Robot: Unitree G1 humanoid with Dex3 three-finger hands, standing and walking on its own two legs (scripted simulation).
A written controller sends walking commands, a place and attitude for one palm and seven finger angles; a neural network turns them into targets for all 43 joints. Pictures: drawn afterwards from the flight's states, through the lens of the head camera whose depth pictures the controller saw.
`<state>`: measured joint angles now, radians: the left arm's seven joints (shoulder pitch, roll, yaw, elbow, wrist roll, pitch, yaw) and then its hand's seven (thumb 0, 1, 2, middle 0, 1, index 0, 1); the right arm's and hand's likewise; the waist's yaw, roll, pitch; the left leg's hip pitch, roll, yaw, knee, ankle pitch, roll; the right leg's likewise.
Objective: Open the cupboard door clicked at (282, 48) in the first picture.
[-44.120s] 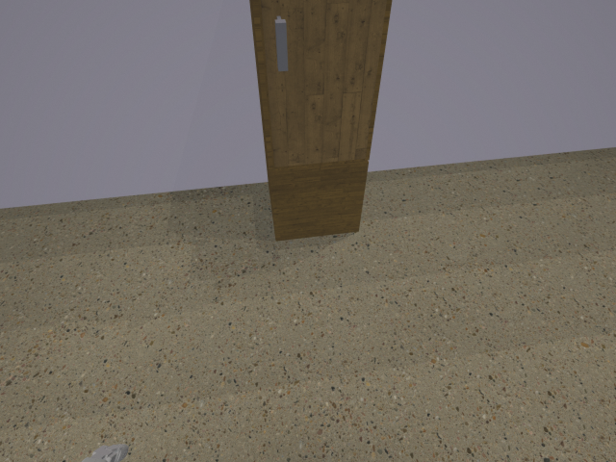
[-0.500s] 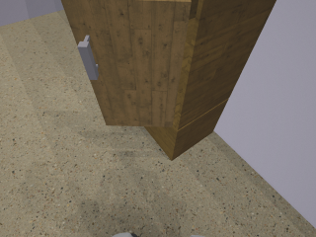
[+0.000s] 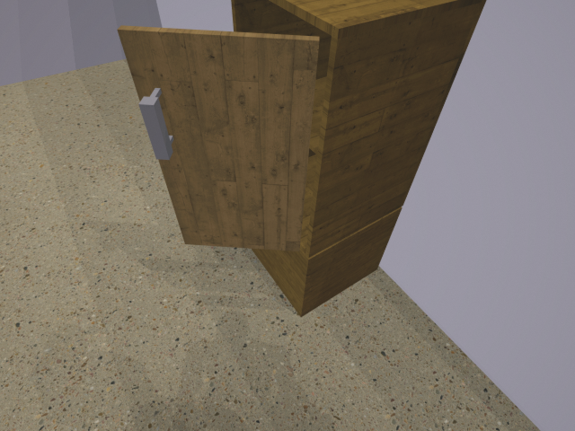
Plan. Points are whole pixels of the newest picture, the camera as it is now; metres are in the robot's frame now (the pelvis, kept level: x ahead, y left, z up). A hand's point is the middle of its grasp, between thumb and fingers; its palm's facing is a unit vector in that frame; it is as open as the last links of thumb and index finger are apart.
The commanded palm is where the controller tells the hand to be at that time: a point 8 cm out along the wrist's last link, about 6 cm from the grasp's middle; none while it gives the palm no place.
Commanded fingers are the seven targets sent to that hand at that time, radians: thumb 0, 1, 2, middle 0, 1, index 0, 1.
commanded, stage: come to a stop and stand still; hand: left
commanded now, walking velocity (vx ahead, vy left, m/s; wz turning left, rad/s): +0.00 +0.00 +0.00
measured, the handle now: (160, 123) +0.62 +0.30 +0.08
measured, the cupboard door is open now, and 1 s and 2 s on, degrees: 53 53 53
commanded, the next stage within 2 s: look again from close up in 0.20 s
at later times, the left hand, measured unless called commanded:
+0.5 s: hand out of the picture -0.02 +0.17 -0.18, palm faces +0.01 -0.98 -0.18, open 7.4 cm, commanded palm none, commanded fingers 0.00 0.90 0.90 -0.20 -0.30 -0.20 -0.30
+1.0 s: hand out of the picture +0.00 +0.19 -0.18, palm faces +0.01 -0.98 -0.19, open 7.3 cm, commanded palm none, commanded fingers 0.00 0.90 0.90 -0.20 -0.30 -0.20 -0.30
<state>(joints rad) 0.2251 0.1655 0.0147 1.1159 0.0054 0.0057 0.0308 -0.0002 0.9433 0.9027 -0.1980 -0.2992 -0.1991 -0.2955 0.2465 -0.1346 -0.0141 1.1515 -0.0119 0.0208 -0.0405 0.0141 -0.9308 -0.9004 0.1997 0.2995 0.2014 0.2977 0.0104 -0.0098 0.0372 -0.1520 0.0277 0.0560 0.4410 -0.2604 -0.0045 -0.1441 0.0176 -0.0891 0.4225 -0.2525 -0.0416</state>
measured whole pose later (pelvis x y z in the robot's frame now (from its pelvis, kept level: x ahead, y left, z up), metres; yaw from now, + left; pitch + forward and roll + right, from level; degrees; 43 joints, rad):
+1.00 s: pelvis +0.00 +0.02 +0.00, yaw -1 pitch -1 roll +1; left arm 0.29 0.14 -0.01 1.11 0.02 -0.01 0.03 0.00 0.92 0.90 -0.20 -0.30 -0.20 -0.30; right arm 0.29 -0.14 0.02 1.12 -0.01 -0.02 -0.03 0.01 -0.91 -0.90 0.20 0.30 0.20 0.30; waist 0.01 0.01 0.04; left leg -0.17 -0.01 0.08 0.46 -0.27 0.03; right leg -0.20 -0.02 -0.06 0.50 -0.29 -0.02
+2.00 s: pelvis +0.05 +0.06 -0.02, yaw +2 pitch -2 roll -1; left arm 0.26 0.19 0.02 1.01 0.03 0.01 0.04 -0.01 0.92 0.90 -0.20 -0.30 -0.20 -0.30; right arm 0.25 -0.18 -0.04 0.96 -0.01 0.02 -0.01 0.01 -0.92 -0.90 0.20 0.30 0.20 0.30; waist 0.00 -0.01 0.04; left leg -0.28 0.01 0.05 0.67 -0.34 0.02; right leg -0.33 -0.04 -0.08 0.62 -0.24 0.00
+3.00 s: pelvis +0.07 +0.05 +0.00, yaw +1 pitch -1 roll +1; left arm 0.28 0.15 -0.01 1.09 0.02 -0.02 0.03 0.01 0.92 0.90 -0.20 -0.30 -0.20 -0.30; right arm 0.28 -0.15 0.02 1.12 -0.01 -0.02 -0.02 0.01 -0.91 -0.90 0.20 0.30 0.20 0.30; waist 0.00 0.00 0.03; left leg -0.16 0.00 0.06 0.42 -0.24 0.01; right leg -0.22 0.00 -0.05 0.45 -0.21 -0.03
